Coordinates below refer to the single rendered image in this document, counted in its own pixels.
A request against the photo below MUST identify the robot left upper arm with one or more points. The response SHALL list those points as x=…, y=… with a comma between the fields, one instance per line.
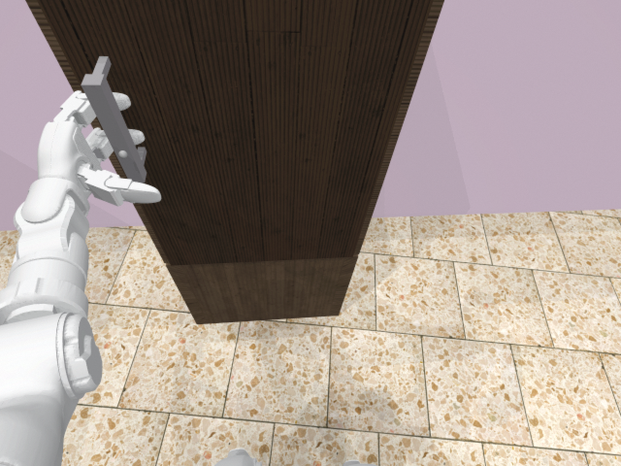
x=47, y=364

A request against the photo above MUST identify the cupboard door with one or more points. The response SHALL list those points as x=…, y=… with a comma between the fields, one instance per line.
x=265, y=121

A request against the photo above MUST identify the handle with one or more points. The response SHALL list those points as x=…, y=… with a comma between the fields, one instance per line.
x=101, y=99

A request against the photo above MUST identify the left robot hand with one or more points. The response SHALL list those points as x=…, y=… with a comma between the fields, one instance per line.
x=63, y=152

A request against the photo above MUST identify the robot left shin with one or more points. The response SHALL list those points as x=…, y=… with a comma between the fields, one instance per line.
x=233, y=452

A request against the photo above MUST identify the left robot forearm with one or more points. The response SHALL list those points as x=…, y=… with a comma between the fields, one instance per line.
x=49, y=271

